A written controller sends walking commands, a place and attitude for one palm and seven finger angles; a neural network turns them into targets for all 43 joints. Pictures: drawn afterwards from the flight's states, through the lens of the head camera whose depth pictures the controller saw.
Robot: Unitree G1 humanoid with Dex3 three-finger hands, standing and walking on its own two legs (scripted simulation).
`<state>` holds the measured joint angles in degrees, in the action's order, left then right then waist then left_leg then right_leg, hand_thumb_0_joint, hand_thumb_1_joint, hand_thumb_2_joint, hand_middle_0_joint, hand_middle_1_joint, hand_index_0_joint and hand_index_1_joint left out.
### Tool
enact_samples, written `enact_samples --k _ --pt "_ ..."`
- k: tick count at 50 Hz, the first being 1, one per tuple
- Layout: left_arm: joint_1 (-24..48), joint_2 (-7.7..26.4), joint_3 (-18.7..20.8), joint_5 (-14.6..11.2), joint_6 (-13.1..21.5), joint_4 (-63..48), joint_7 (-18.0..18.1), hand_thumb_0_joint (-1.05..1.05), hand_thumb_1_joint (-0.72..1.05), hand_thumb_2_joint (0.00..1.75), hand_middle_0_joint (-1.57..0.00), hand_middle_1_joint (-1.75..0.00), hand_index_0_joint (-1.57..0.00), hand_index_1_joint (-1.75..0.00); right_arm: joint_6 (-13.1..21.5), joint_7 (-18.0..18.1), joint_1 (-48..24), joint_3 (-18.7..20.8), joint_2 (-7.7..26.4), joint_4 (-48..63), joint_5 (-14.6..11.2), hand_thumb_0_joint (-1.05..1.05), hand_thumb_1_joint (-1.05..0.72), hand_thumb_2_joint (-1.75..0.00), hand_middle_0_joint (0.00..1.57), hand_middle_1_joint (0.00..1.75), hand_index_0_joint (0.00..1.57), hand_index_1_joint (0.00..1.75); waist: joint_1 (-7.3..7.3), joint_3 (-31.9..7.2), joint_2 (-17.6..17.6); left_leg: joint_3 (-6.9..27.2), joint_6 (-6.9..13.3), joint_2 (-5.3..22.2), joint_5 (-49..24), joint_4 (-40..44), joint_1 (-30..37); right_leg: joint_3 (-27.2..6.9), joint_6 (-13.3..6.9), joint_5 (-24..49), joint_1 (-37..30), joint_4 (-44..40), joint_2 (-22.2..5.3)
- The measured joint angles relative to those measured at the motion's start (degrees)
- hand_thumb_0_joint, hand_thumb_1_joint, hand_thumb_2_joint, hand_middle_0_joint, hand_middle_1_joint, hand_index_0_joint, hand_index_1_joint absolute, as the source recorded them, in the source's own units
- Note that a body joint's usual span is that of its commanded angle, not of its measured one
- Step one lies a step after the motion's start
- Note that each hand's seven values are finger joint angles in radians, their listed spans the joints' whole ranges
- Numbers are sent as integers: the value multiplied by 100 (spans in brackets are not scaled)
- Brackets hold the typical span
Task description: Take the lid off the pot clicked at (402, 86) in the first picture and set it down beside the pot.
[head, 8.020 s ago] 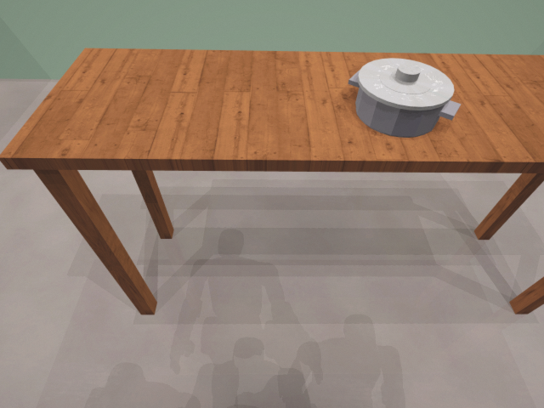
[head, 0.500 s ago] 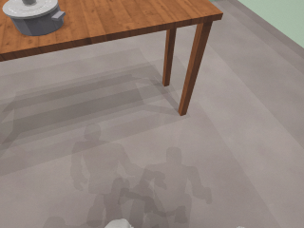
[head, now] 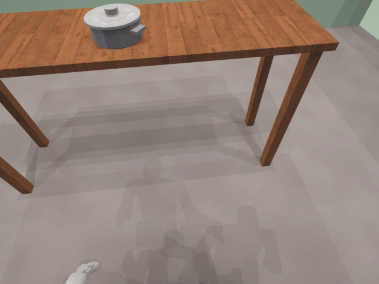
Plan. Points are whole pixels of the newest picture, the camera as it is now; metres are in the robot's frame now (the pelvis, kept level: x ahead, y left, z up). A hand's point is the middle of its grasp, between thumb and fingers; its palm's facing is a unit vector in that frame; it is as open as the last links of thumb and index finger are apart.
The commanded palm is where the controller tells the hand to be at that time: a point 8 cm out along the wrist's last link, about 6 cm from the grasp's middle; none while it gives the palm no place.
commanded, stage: turn to face it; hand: left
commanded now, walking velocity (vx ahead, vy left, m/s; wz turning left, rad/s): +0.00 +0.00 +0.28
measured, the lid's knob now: (111, 9) +0.90 +0.31 +0.16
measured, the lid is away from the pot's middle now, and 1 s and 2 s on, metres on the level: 0.00 0.00 0.00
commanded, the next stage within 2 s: take the last steps up to it in 0.12 s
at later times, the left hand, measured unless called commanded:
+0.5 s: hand out of the picture -0.03 +0.23 -0.17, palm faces +0.22 -0.95 -0.21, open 7.4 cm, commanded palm none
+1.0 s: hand (119, 247) +0.22 +0.20 -0.15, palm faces +0.23 -0.95 -0.20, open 7.3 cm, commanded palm none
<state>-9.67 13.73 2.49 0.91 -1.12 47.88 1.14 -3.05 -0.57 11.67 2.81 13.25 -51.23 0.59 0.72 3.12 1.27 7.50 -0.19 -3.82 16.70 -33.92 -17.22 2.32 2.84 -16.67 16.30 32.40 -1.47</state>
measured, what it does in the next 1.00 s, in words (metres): walks ahead: left foot, then right foot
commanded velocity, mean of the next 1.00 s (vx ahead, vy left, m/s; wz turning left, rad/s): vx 0.24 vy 0.02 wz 0.09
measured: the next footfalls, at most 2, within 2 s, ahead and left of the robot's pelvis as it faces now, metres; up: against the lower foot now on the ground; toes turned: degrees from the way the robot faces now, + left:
left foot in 0.40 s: -0.01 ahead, +0.12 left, +0.00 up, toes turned +12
right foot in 0.86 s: +0.27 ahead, -0.06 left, +0.00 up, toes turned +2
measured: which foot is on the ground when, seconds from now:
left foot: down 0.00-0.00, up 0.02-0.38, down 0.40-0.86, up 0.88-1.00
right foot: down 0.00-0.40, up 0.42-0.84, down 0.86-1.00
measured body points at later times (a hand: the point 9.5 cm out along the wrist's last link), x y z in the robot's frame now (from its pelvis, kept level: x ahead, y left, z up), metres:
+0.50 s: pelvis +0.00 +0.03 +0.01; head +0.01 +0.05 +0.46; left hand -0.04 +0.28 -0.15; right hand +0.10 -0.19 -0.13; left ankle -0.05 +0.12 -0.73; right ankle +0.01 -0.10 -0.67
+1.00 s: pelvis +0.16 +0.01 +0.00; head +0.18 -0.01 +0.45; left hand +0.21 +0.25 -0.13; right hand +0.15 -0.22 -0.16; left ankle +0.07 +0.13 -0.64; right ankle +0.23 -0.06 -0.73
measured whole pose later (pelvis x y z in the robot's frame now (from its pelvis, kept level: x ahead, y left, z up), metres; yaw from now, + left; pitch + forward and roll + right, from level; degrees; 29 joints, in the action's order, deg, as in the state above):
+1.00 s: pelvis +0.16 +0.01 +0.00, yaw +12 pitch -2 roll +0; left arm -9.9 7.6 2.7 1.0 3.7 56.1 0.4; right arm 0.2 0.3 22.3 2.2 9.8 -64.5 1.1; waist 1.4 3.4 2.4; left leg -1.5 1.3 3.6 20.5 -67.9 -22.8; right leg 10.4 -3.7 -13.4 17.3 32.2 -1.7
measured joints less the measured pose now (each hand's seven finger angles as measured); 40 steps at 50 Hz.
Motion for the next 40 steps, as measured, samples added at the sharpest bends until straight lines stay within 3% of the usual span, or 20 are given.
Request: enact_samples --k 1,3,6,8,14,19,20,23,25,28,34,40 --pt "5 -76 -22 26 46 24 12 1 91 90 -20 -29 -20 -30 -14 9 -4 34 41 -32 -16 0 -90 -90 20 30 21 30 7 23 108 -1 -39 14 424 -437 -170 70 -194 -31 24 69 33" --pt "-25 -214 -68 40 84 46 24 1 91 90 -20 -29 -20 -30 -76 28 -3 91 94 -109 -1 0 -90 -90 20 30 20 30 42 64 222 -112 -80 -9 1047 -1622 -576 215 -386 -96 4 169 -9" --pt "-118 -357 -76 54 62 102 41 1 90 90 -21 -29 -20 -30 -133 -9 6 130 113 -226 19 0 -90 -90 20 30 20 30 42 98 234 -379 -154 110 935 -2920 -982 358 -421 -43 -140 23 -111" --pt "-179 -403 -73 73 48 165 47 1 90 90 -21 -29 -20 -30 -140 -32 18 124 82 -286 21 0 -90 -90 20 30 20 30 35 115 167 -517 -209 230 829 -3071 -1007 426 -414 2 -211 -72 -190" --pt "-370 -394 -67 112 71 381 11 1 90 90 -21 -30 -21 -30 -115 -44 -69 37 -61 -434 -7 0 -90 -90 19 30 20 30 -120 165 -97 -780 -252 417 976 -1734 -447 574 -356 63 -232 -162 -385" --pt "-658 -241 22 80 45 667 -43 1 90 90 -21 -30 -21 -30 103 -56 -50 -62 -166 -424 12 0 -90 -90 19 30 20 30 -243 14 -260 -1051 -92 406 613 -6 402 730 -187 -89 -129 96 -492" --pt "-726 -198 49 62 11 723 -62 1 90 90 -21 -30 -21 -30 174 -47 -11 -66 -181 -400 31 0 -90 -90 19 30 20 30 -234 -47 -272 -1019 24 397 460 244 484 743 -155 -344 -24 347 -504" --pt "-821 -77 111 84 -159 959 -77 1 90 90 -21 -29 -20 -30 309 21 145 -125 -309 -376 83 0 -90 -90 20 30 20 30 -239 -109 -401 -1061 245 314 369 169 557 366 -122 -1108 467 1690 -398" --pt "-819 -43 112 99 -166 1064 -120 1 91 90 -20 -29 -20 -30 387 80 346 -171 -370 -409 76 0 -90 -90 20 30 20 30 -193 -162 -378 -1010 289 291 260 494 778 242 -130 -843 813 2421 -331" --pt "-767 -37 82 100 -75 1075 -181 1 91 90 -20 -29 -20 -30 472 119 648 -234 -438 -578 43 0 -90 -90 20 30 20 30 -173 -216 -327 -929 304 250 26 1087 1141 174 -71 -319 1193 2789 -358" --pt "-515 -146 35 72 -9 1003 -212 1 91 90 -20 -29 -20 -30 550 147 1108 -272 -532 -944 11 0 -90 -90 20 30 20 30 -115 -204 -241 -903 300 183 -51 1734 1705 161 30 157 1525 2214 -481" --pt "-101 -302 9 47 41 937 -243 1 91 90 -20 -29 -20 -30 578 160 1394 -240 -514 -1206 66 0 -90 -90 20 30 20 30 140 -81 -113 -959 152 253 387 1653 2076 375 -114 211 1237 874 -361"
